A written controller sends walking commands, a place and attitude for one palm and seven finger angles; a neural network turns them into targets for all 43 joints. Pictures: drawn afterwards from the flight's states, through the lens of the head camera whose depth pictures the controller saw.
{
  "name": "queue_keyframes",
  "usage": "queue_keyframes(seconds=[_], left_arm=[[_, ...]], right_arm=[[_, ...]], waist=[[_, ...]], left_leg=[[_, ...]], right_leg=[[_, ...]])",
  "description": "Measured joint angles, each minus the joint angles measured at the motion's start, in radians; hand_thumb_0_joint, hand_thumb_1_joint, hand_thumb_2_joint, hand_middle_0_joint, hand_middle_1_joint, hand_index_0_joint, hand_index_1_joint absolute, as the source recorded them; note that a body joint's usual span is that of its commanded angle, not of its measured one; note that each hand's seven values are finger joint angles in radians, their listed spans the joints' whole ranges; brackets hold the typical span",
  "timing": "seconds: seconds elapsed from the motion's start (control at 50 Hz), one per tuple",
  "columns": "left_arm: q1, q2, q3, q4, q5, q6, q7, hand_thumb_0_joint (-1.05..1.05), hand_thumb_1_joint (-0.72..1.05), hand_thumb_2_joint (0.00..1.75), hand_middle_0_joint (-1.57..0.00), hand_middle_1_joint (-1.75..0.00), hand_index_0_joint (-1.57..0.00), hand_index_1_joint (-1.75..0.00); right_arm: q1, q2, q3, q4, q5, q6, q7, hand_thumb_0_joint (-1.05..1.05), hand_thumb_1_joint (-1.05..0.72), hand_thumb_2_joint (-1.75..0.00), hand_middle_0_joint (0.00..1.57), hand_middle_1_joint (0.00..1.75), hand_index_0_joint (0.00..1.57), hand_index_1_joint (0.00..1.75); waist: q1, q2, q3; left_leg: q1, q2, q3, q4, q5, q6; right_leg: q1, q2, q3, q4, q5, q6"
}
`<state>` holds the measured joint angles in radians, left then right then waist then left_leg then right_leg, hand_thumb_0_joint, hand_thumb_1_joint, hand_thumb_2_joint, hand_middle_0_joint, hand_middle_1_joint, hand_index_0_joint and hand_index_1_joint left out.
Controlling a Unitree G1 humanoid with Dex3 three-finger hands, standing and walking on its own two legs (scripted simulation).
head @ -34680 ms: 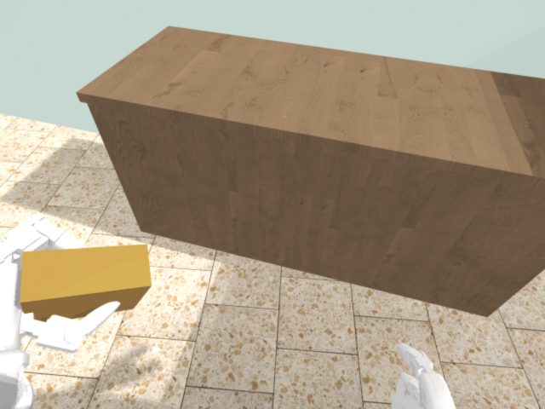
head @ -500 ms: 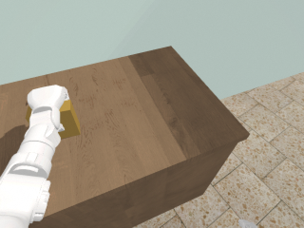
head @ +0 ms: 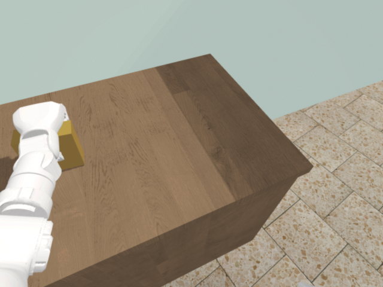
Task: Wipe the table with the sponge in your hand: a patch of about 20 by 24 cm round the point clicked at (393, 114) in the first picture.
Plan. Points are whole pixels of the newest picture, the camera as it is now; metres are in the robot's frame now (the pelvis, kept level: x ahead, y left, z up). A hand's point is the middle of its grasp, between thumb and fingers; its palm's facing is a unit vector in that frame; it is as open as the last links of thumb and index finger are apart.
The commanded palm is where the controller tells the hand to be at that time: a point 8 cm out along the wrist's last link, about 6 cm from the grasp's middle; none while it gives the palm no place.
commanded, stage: slide back across to the first lane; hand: left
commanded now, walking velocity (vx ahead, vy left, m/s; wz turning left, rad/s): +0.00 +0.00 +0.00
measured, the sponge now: (54, 153) +0.40 +0.33 +0.03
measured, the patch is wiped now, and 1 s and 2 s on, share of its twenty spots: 0.95 0.95 0.95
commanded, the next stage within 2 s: wipe back along the first lane in 0.32 s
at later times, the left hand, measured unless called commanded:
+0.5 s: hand (26, 144) +0.40 +0.38 +0.07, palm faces -0.12 -0.02 -0.99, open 9.2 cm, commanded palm +0.37 +0.37 +0.12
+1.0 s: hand (26, 163) +0.35 +0.35 +0.07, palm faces -0.07 -0.03 -1.00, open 9.2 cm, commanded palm +0.32 +0.34 +0.11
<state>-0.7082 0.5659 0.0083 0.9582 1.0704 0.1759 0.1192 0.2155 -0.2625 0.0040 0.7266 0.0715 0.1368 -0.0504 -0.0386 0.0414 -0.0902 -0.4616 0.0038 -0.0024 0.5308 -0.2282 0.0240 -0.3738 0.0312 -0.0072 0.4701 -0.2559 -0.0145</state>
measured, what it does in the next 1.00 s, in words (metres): stands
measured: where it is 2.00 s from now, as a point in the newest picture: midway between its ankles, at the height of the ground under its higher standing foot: outside the picture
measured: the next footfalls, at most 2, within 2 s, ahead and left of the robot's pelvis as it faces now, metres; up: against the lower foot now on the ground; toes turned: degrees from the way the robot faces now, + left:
none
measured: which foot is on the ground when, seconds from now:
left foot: down 0.00-1.00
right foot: down 0.00-1.00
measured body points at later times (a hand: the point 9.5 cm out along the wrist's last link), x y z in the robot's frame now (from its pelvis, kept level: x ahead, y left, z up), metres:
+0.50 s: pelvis +0.03 +0.01 +0.00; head +0.07 +0.01 +0.45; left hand +0.40 +0.37 +0.13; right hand +0.15 -0.26 -0.12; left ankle +0.02 +0.10 -0.74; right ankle -0.02 -0.12 -0.73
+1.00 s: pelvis +0.01 +0.01 +0.00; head +0.03 +0.00 +0.45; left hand +0.35 +0.35 +0.12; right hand +0.19 -0.22 -0.11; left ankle +0.02 +0.10 -0.74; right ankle -0.02 -0.12 -0.74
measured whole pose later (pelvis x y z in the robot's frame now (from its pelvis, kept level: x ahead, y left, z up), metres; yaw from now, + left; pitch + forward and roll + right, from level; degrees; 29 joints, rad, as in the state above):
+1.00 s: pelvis +0.01 +0.01 +0.00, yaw +2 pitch +6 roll -1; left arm -0.40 0.54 0.00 0.56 0.99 0.20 0.05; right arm 0.13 -0.27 0.02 0.66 0.07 0.14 -0.03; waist 0.05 0.05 -0.07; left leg -0.37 -0.02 -0.02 0.50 -0.23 0.04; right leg -0.26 0.01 -0.03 0.43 -0.26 -0.01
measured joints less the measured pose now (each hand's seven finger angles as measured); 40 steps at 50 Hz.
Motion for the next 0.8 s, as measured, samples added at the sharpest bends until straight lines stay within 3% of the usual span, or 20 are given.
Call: queue_keyframes(seconds=[0.12, 0.26, 0.44, 0.56, 0.8], left_arm=[[0.033, 0.051, 0.033, -0.005, -0.034, -0.022, -0.051, -0.01, -0.47, 1.08, -0.81, -1.43, -0.85, -1.43], [0.074, 0.094, 0.052, -0.055, -0.021, -0.096, -0.103, -0.01, -0.47, 1.08, -0.81, -1.43, -0.84, -1.44], [0.149, 0.094, 0.095, -0.148, -0.033, -0.153, -0.102, -0.01, -0.47, 1.08, -0.81, -1.43, -0.84, -1.44], [0.235, 0.067, 0.108, -0.245, -0.059, -0.118, -0.068, -0.01, -0.46, 1.07, -0.8, -1.43, -0.84, -1.44], [0.31, 0.003, 0.016, -0.389, -0.08, 0.01, -0.072, -0.02, -0.44, 1.06, -0.78, -1.46, -0.81, -1.47]], right_arm=[[0.002, -0.013, -0.002, -0.007, 0.003, -0.007, -0.009, 0.01, -0.91, -0.89, 0.2, 0.3, 0.2, 0.3], [0.003, -0.028, -0.016, -0.007, -0.003, -0.009, -0.017, 0.01, -0.91, -0.89, 0.2, 0.3, 0.2, 0.3], [-0.018, -0.033, -0.032, -0.018, -0.009, 0.0, -0.008, 0.01, -0.91, -0.89, 0.2, 0.3, 0.2, 0.3], [-0.033, -0.024, -0.034, -0.029, -0.009, 0.007, 0.011, 0.01, -0.91, -0.89, 0.2, 0.3, 0.2, 0.3], [-0.069, -0.016, -0.011, -0.054, 0.002, 0.007, 0.025, 0.01, -0.91, -0.89, 0.2, 0.3, 0.2, 0.3]], waist=[[0.007, 0.002, 0.009], [0.027, -0.006, 0.013], [0.045, -0.003, 0.016], [0.053, 0.004, 0.009], [0.072, 0.011, 0.015]], left_leg=[[0.025, -0.001, -0.001, -0.015, -0.004, 0.002], [0.041, -0.003, -0.007, -0.016, -0.018, 0.004], [0.044, -0.009, -0.001, -0.014, -0.031, 0.01], [0.052, -0.012, 0.005, -0.013, -0.036, 0.015], [0.087, -0.027, -0.011, -0.019, -0.023, 0.02]], right_leg=[[0.032, 0.0, -0.001, -0.028, 0.002, 0.002], [0.057, -0.002, -0.006, -0.046, -0.005, 0.003], [0.06, -0.008, 0.0, -0.046, -0.015, 0.007], [0.067, -0.011, 0.006, -0.047, -0.016, 0.013], [0.108, -0.024, -0.012, -0.048, -0.015, 0.013]])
